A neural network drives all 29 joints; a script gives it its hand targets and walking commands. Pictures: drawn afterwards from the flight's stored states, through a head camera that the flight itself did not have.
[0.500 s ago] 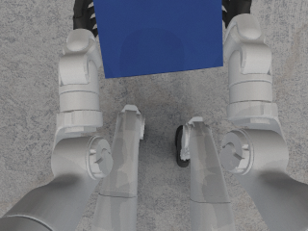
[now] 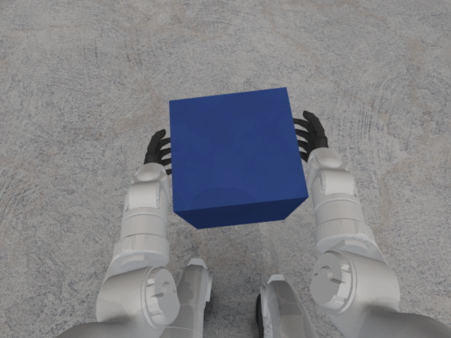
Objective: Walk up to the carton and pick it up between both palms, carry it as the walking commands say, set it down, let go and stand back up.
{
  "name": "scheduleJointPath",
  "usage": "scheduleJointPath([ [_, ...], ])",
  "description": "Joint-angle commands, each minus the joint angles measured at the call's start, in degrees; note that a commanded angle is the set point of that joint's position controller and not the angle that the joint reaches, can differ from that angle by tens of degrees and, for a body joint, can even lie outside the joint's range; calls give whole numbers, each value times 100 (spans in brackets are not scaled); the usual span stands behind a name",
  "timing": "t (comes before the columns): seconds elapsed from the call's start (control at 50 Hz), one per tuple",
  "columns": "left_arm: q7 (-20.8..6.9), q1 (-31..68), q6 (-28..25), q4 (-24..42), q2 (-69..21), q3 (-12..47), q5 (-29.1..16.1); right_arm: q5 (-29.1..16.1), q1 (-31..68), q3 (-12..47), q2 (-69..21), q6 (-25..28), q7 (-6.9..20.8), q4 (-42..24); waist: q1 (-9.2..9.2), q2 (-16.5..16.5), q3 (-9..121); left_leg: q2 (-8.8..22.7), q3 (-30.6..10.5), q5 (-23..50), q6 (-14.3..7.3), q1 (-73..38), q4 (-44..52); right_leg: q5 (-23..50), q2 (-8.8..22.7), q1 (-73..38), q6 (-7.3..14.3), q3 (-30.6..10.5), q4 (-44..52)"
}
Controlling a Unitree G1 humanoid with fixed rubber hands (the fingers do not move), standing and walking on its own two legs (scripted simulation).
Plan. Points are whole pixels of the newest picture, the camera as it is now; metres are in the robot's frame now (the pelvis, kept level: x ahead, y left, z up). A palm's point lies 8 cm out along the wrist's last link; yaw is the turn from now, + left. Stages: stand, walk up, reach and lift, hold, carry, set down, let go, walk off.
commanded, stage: reach and lift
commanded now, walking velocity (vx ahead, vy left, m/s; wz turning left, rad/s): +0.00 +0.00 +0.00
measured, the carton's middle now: (235, 169) +0.42 +0.04 -0.09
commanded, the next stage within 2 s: none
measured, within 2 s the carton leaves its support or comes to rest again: neither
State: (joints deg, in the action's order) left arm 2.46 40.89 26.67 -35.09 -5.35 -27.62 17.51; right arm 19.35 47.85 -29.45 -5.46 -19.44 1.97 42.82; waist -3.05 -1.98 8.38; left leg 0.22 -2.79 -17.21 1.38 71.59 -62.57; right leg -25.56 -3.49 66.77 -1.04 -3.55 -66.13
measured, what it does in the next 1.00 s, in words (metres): rises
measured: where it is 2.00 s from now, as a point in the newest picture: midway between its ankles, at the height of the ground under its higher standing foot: (231, 323)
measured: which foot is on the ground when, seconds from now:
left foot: down 0.00-1.00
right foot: down 0.00-1.00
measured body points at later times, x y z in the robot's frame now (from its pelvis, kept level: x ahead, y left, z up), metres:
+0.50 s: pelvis +0.05 -0.01 +0.06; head +0.17 +0.02 +0.50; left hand +0.38 +0.19 +0.01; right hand +0.43 -0.11 +0.03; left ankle +0.11 +0.13 -0.63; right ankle +0.05 -0.13 -0.63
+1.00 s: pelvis +0.05 -0.01 +0.10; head +0.09 +0.00 +0.54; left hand +0.36 +0.18 +0.08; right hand +0.41 -0.12 +0.10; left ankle +0.11 +0.13 -0.63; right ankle +0.05 -0.13 -0.63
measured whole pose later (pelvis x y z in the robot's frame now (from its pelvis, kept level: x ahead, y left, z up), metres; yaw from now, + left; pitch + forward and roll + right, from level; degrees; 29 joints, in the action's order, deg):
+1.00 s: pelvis +0.05 -0.01 +0.10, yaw +0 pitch +7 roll +1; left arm 1.1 19.0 30.9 -21.0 -8.5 -19.9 15.0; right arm 17.1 24.9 -20.3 -11.0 -24.5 2.5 27.1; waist -3.2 -2.2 2.3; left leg 0.4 -2.0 -9.5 1.8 27.0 -29.9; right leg -17.4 -1.9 23.4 0.3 -4.8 -34.3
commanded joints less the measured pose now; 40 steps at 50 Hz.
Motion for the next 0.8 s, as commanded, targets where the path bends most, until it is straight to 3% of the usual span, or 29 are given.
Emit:
scheduleJointPath([
  [0.0, -1563, 4119, -575, 213, -5306, 2649, -773, -658, 2591, 2510, -6112, -48, 1287, 964, -158, -16, 2927, -686, 293, 545, -149, -3758, 893, 265, -553, -688, 165, 156, 1627],
  [0.04, -1558, 4163, -659, 505, -5302, 2880, -838, -855, 2710, 2822, -6214, 33, 1305, 673, -274, 13, 3046, -687, 304, 718, -137, -4059, 984, 448, -548, -917, 153, 134, 1675],
  [0.1, -1628, 4020, -734, 882, -5412, 3295, -1005, -1031, 2448, 3334, -6465, 84, 1261, 337, -320, -74, 3853, -744, 349, 1340, -159, -4497, 1020, 1194, -512, -1642, 88, 36, 1746],
  [0.12, -1632, 3884, -778, 984, -5413, 3379, -1022, -1119, 2438, 3531, -6585, 119, 1230, 180, -418, -138, 3950, -769, 353, 1524, -166, -4493, 1032, 1477, -487, -1859, 57, -14, 1728],
  [0.14, -1662, 3766, -769, 961, -5434, 3492, -1088, -1071, 2122, 3545, -6592, 105, 1206, 271, -291, -182, 3921, -783, 347, 1668, -155, -4599, 1069, 1648, -485, -1949, 54, 2, 1766],
  [0.16, -1671, 3458, -755, 1003, -5458, 3552, -1073, -1123, 1969, 3673, -6655, 111, 1186, 164, -391, -118, 3978, -799, 363, 1879, -145, -4768, 1134, 1877, -483, -2151, 37, -21, 1826],
  [0.32, -1716, 2614, -742, 1556, -5746, 4427, -1341, -984, 664, 3916, -6427, 144, 1107, -265, 51, 304, 3790, -762, 162, 2925, -29, -5561, 1528, 2761, -503, -2507, 121, -96, 2313],
  [0.34, -1689, 2456, -742, 1539, -5693, 4382, -1324, -946, 563, 3910, -6358, 143, 1111, -244, -8, 313, 3616, -741, 130, 2984, -13, -5507, 1582, 2782, -500, -2432, 135, -96, 2354],
  [0.36, -1677, 2338, -729, 1516, -5786, 4495, -1350, -932, 482, 3920, -6284, 164, 1113, -378, 113, 286, 3531, -729, 81, 3018, -6, -5580, 1596, 2781, -486, -2369, 155, -115, 2440],
  [0.4, -1641, 1996, -698, 1400, -5801, 4426, -1291, -1006, 446, 4009, -6232, 161, 1123, -496, -45, 405, 3278, -711, 54, 2939, -22, -5710, 1801, 2656, -441, -2493, 155, -161, 2603],
  [0.52, -1540, 1529, -600, 1370, -5741, 4278, -1197, -1122, 402, 4261, -6126, 44, 1209, -675, -304, 187, 2752, -646, -2, 2643, -66, -5996, 2306, 2296, -376, -2782, 140, -176, 3005],
  [0.6, -1521, 1602, -477, 1368, -5786, 4270, -1166, -1058, 489, 4177, -6120, -71, 1255, -656, -237, 101, 2291, -609, 3, 2075, -93, -6280, 2571, 1635, -371, -2721, 147, -111, 3242],
  [0.7, -1605, 1742, -312, 1431, -5848, 4303, -1277, -989, 490, 4145, -6225, -216, 1268, -707, -137, -12, 2197, -606, 37, 1849, -100, -6549, 2825, 1523, -367, -3175, 151, -71, 3502],
  [0.78, -1603, 2074, -162, 1775, -5787, 4516, -1405, -1018, 388, 4082, -6288, -379, 1277, -587, -8, 208, 2020, -582, 24, 1715, -65, -6856, 3039, 1488, -322, -3477, 181, -108, 3712],
])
